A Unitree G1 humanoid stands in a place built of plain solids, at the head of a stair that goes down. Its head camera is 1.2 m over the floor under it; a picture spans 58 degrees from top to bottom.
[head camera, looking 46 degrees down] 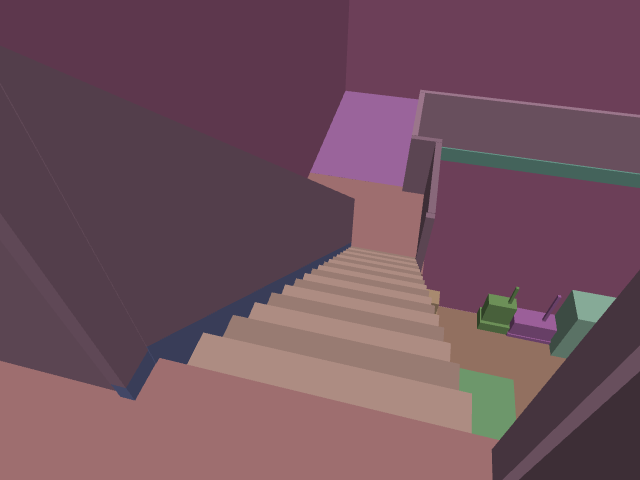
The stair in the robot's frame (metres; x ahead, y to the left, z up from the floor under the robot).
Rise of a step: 0.20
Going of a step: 0.22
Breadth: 0.98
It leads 14 degrees to the right of straight ahead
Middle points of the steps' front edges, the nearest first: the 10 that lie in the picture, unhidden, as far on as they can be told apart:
0.54 0.02 0.00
0.76 -0.04 -0.20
0.97 -0.09 -0.40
1.18 -0.14 -0.60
1.40 -0.20 -0.80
1.61 -0.25 -1.00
1.82 -0.30 -1.20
2.04 -0.36 -1.40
2.25 -0.41 -1.60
2.46 -0.46 -1.80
